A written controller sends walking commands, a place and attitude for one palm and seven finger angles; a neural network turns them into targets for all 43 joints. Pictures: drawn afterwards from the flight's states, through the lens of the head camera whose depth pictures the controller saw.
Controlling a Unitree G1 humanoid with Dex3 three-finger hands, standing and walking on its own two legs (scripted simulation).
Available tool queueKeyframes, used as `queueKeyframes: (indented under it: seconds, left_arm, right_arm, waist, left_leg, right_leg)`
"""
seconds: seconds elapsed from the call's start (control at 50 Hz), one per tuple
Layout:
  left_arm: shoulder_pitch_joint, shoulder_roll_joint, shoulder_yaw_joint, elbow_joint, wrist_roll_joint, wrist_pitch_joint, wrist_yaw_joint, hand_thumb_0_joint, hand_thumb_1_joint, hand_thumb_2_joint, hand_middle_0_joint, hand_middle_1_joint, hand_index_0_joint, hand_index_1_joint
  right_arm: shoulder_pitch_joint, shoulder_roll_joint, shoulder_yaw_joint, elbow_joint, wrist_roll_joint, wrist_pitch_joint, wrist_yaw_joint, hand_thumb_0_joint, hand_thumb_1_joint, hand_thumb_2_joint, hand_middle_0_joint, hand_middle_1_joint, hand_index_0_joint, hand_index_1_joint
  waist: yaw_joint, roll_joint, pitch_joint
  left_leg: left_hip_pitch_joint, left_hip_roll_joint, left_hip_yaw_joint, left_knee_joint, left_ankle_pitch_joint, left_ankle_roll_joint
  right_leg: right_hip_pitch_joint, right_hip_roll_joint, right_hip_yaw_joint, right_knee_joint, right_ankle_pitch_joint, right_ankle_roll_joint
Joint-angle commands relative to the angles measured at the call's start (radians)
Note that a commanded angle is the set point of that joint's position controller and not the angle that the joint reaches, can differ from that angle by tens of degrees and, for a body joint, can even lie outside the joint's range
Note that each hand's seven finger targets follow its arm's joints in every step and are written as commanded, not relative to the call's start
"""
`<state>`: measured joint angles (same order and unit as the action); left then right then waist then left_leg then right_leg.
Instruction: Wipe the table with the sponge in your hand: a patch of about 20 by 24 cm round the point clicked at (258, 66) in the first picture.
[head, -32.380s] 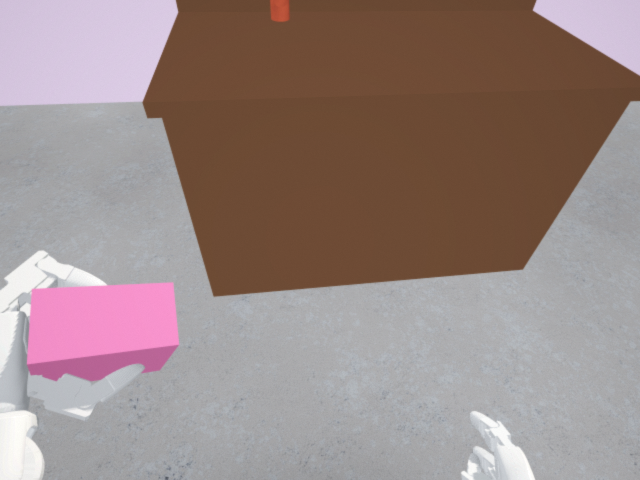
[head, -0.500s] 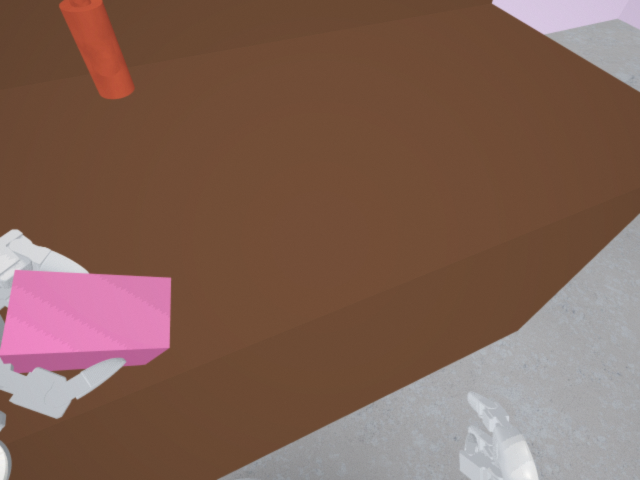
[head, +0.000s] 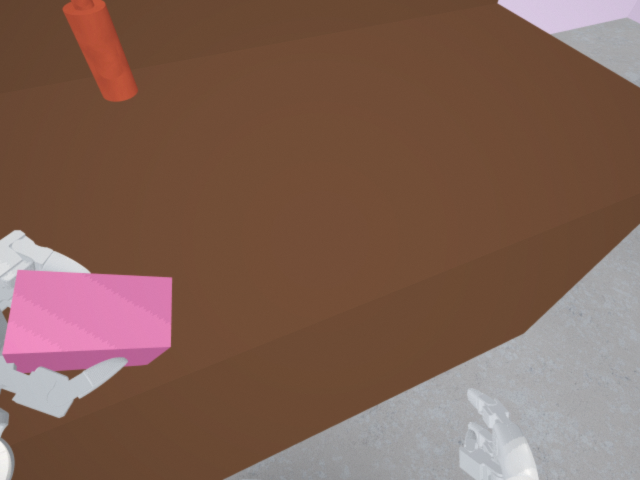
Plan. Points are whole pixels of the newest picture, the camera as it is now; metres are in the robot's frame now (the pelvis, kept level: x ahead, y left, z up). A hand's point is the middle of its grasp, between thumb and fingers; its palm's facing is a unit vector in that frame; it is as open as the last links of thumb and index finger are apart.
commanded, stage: shuffle to correct the standing spot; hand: left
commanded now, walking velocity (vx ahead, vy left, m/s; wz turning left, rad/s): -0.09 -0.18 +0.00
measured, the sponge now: (114, 325) +0.23 +0.21 +0.14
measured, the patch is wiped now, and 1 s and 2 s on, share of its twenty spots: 0.00 0.00 0.00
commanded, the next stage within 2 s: come to a stop and stand still in 0.52 s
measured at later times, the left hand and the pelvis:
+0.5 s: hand (46, 346) +0.20 +0.24 +0.17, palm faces +0.34 -0.85 -0.41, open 10.3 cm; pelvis -0.02 +0.01 +0.00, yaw +0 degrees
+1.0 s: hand (24, 312) +0.22 +0.28 +0.17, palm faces +0.31 -0.88 -0.36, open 10.3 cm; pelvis +0.00 +0.05 +0.00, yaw -2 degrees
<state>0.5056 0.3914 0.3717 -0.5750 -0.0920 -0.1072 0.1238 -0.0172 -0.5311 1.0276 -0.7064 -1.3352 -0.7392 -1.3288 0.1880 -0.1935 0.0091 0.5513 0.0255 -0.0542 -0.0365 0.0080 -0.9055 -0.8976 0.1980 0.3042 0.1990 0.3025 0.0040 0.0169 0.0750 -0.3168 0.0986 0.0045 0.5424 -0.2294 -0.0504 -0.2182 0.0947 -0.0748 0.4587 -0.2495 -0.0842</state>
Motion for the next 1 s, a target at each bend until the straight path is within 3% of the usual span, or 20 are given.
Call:
queueKeyframes:
  seconds: [0.0,0.08,0.18,0.22,0.38,0.44,0.48,0.54,0.62,0.64,0.66,0.68,0.7,0.72,0.76,0.8,0.86,0.9,0.94,0.98]
  left_arm:
    - [-0.026,0.175,0.116,-0.199,-0.006,-0.06,0.024,0.0,0.1,1.3,-1.2,-1.6,-1.2,-1.6]
    - [-0.035,0.174,0.119,-0.228,-0.003,-0.069,0.023,0.0,0.1,1.3,-1.2,-1.6,-1.2,-1.6]
    - [-0.023,0.193,0.146,-0.251,0.007,-0.097,0.02,0.0,0.1,1.3,-1.2,-1.6,-1.2,-1.6]
    - [0.029,0.172,0.139,-0.228,-0.001,-0.091,0.017,0.0,0.1,1.3,-1.2,-1.6,-1.2,-1.6]
    - [0.008,0.175,0.13,-0.22,-0.011,-0.069,0.03,0.0,0.1,1.3,-1.2,-1.6,-1.2,-1.6]
    - [-0.02,0.177,0.121,-0.23,-0.009,-0.069,0.039,0.0,0.1,1.3,-1.2,-1.6,-1.2,-1.6]
    - [-0.019,0.178,0.125,-0.212,-0.006,-0.067,0.038,0.0,0.1,1.3,-1.2,-1.6,-1.2,-1.6]
    - [-0.053,0.171,0.113,-0.211,0.004,-0.068,0.038,0.0,0.1,1.3,-1.2,-1.6,-1.2,-1.6]
    - [-0.044,0.149,0.1,-0.193,0.015,-0.071,0.036,0.0,0.1,1.3,-1.2,-1.6,-1.2,-1.6]
    - [-1.07,0.972,0.675,-0.324,0.167,-0.215,-0.012,0.0,0.1,1.3,-1.2,-1.6,-1.2,-1.6]
    - [-0.574,0.388,0.31,0.196,0.065,-0.149,-0.064,0.0,0.1,1.3,-1.2,-1.6,-1.2,-1.6]
    - [-0.315,0.273,0.205,0.334,0.05,-0.136,-0.099,0.0,0.1,1.3,-1.2,-1.6,-1.2,-1.6]
    - [-0.166,0.102,0.048,0.271,0.017,-0.139,-0.111,0.0,0.1,1.3,-1.2,-1.6,-1.2,-1.6]
    - [-0.196,0.136,0.062,0.073,0.019,-0.155,-0.107,0.0,0.1,1.3,-1.2,-1.6,-1.2,-1.6]
    - [-0.151,0.133,0.057,-0.044,0.018,-0.16,-0.088,0.0,0.1,1.3,-1.2,-1.6,-1.2,-1.6]
    - [-0.088,0.131,0.069,-0.084,0.016,-0.151,-0.057,0.0,0.1,1.3,-1.2,-1.6,-1.2,-1.6]
    - [-0.141,0.199,0.149,-0.123,0.029,-0.155,-0.027,0.0,0.1,1.3,-1.2,-1.6,-1.2,-1.6]
    - [-0.141,0.215,0.181,-0.113,0.035,-0.161,-0.007,0.0,0.1,1.3,-1.2,-1.6,-1.2,-1.6]
    - [-0.167,0.164,0.149,-0.079,0.036,-0.165,-0.002,0.0,0.1,1.3,-1.2,-1.6,-1.2,-1.6]
    - [-0.184,0.15,0.135,-0.055,0.04,-0.166,0.0,0.0,0.1,1.3,-1.2,-1.6,-1.2,-1.6]
  right_arm:
    - [-0.076,-0.116,-0.054,-0.149,0.008,-0.053,-0.008,0.0,-0.9,-0.9,0.2,0.3,0.2,0.3]
    - [-0.074,-0.113,-0.055,-0.159,0.006,-0.055,-0.008,0.0,-0.9,-0.9,0.2,0.3,0.2,0.3]
    - [-0.075,-0.111,-0.057,-0.157,0.0,-0.062,-0.011,0.0,-0.9,-0.9,0.2,0.3,0.2,0.3]
    - [-0.069,-0.108,-0.054,-0.156,0.0,-0.057,-0.01,0.0,-0.9,-0.9,0.2,0.3,0.2,0.3]
    - [-0.053,-0.116,-0.058,-0.158,0.009,-0.058,-0.013,0.0,-0.9,-0.9,0.2,0.3,0.2,0.3]
    - [-0.058,-0.119,-0.051,-0.152,0.003,-0.061,-0.018,0.0,-0.9,-0.9,0.2,0.3,0.2,0.3]
    - [-0.066,-0.119,-0.048,-0.154,0.001,-0.063,-0.018,0.0,-0.9,-0.9,0.2,0.3,0.2,0.3]
    - [-0.079,-0.123,-0.041,-0.155,0.0,-0.065,-0.02,0.0,-0.9,-0.9,0.2,0.3,0.2,0.3]
    - [-0.069,-0.121,-0.038,-0.154,0.003,-0.072,-0.013,0.0,-0.9,-0.9,0.2,0.3,0.2,0.3]
    - [0.084,-0.148,-0.089,0.013,-0.041,-0.165,-0.029,0.0,-0.9,-0.9,0.2,0.3,0.2,0.3]
    - [0.048,-0.084,-0.067,-0.019,-0.025,-0.163,-0.029,0.0,-0.9,-0.9,0.2,0.3,0.2,0.3]
    - [0.046,-0.143,-0.088,-0.087,-0.013,-0.19,-0.016,0.0,-0.9,-0.9,0.2,0.3,0.2,0.3]
    - [0.036,-0.147,-0.088,-0.123,0.006,-0.197,0.006,0.0,-0.9,-0.9,0.2,0.3,0.2,0.3]
    - [0.064,-0.164,-0.085,-0.131,-0.002,-0.185,0.023,0.0,-0.9,-0.9,0.2,0.3,0.2,0.3]
    - [-0.017,-0.143,-0.068,-0.15,0.0,-0.187,0.034,0.0,-0.9,-0.9,0.2,0.3,0.2,0.3]
    - [-0.067,-0.118,-0.044,-0.147,0.008,-0.19,0.035,0.0,-0.9,-0.9,0.2,0.3,0.2,0.3]
    - [-0.062,-0.127,-0.046,-0.153,-0.011,-0.18,0.008,0.0,-0.9,-0.9,0.2,0.3,0.2,0.3]
    - [-0.079,-0.13,-0.045,-0.139,-0.016,-0.172,-0.007,0.0,-0.9,-0.9,0.2,0.3,0.2,0.3]
    - [-0.059,-0.131,-0.046,-0.14,-0.018,-0.162,-0.015,0.0,-0.9,-0.9,0.2,0.3,0.2,0.3]
    - [-0.051,-0.131,-0.047,-0.136,-0.014,-0.159,-0.015,0.0,-0.9,-0.9,0.2,0.3,0.2,0.3]
  waist:
    - [-0.01,0.026,-0.171]
    - [-0.001,0.034,-0.157]
    - [0.008,0.068,-0.201]
    - [0.006,0.101,-0.229]
    - [-0.011,-0.026,-0.157]
    - [-0.013,-0.003,-0.133]
    - [-0.009,0.019,-0.118]
    - [-0.009,0.125,-0.08]
    - [-0.002,0.161,-0.128]
    - [0.11,-0.098,-0.099]
    - [0.007,-0.176,-0.201]
    - [0.075,-0.106,-0.187]
    - [0.063,0.089,-0.22]
    - [0.042,0.103,-0.268]
    - [0.055,0.039,-0.227]
    - [0.049,-0.026,-0.215]
    - [0.028,-0.111,-0.144]
    - [0.022,-0.024,-0.125]
    - [0.016,0.075,-0.121]
    - [0.018,0.079,-0.128]
  left_leg:
    - [0.121,0.069,-0.076,-0.027,0.082,0.075]
    - [0.102,0.085,-0.082,-0.011,0.203,0.073]
    - [0.102,0.126,-0.102,-0.033,0.348,0.08]
    - [0.103,0.127,-0.098,-0.048,0.262,0.083]
    - [0.078,0.04,-0.061,0.033,-0.107,0.062]
    - [0.092,0.044,-0.085,0.0,-0.118,0.07]
    - [0.061,0.071,-0.112,-0.062,-0.123,0.08]
    - [-0.013,0.12,-0.161,-0.185,-0.207,0.097]
    - [-0.026,0.131,-0.173,-0.223,-0.224,0.105]
    - [-0.103,0.108,-0.005,-0.034,0.106,0.077]
    - [0.012,-0.081,0.037,0.063,0.12,0.073]
    - [0.03,-0.076,0.054,0.086,0.087,0.049]
    - [0.078,-0.057,0.072,0.032,0.116,0.062]
    - [0.08,-0.038,0.058,-0.045,0.149,0.066]
    - [0.107,-0.011,0.043,-0.053,0.146,0.085]
    - [0.128,-0.018,0.033,-0.074,0.033,0.08]
    - [0.101,-0.043,0.012,-0.07,-0.073,0.071]
    - [0.155,-0.035,0.004,-0.106,-0.061,0.068]
    - [0.1,-0.009,-0.035,-0.174,-0.076,0.079]
    - [0.087,-0.002,-0.043,-0.187,-0.044,0.084]
  right_leg:
    - [-0.012,-0.199,0.174,-0.092,0.233,0.023]
    - [-0.007,-0.206,0.163,-0.077,0.322,0.037]
    - [0.036,-0.191,0.13,-0.041,0.361,0.064]
    - [0.045,-0.183,0.126,-0.046,0.282,0.063]
    - [-0.106,-0.242,0.213,-0.133,0.059,0.007]
    - [-0.141,-0.233,0.207,-0.131,0.006,-0.008]
    - [-0.113,-0.2,0.179,-0.113,-0.002,0.012]
    - [-0.052,-0.14,0.125,-0.083,-0.041,0.053]
    - [0.045,-0.119,0.091,-0.046,-0.001,0.065]
    - [0.022,-0.198,0.23,-0.172,0.032,0.143]
    - [-0.02,-0.235,0.236,-0.169,0.191,0.03]
    - [-0.013,-0.231,0.318,-0.155,0.368,0.07]
    - [0.031,-0.233,0.273,-0.068,0.484,0.081]
    - [0.097,-0.209,0.207,-0.018,0.447,0.115]
    - [0.034,-0.171,0.174,-0.036,0.277,0.16]
    - [-0.001,-0.154,0.163,-0.088,0.102,0.133]
    - [-0.078,-0.168,0.191,-0.177,-0.122,0.076]
    - [-0.129,-0.153,0.192,-0.178,-0.145,0.059]
    - [-0.046,-0.124,0.148,-0.118,-0.062,0.066]
    - [0.006,-0.119,0.134,-0.099,0.026,0.069]
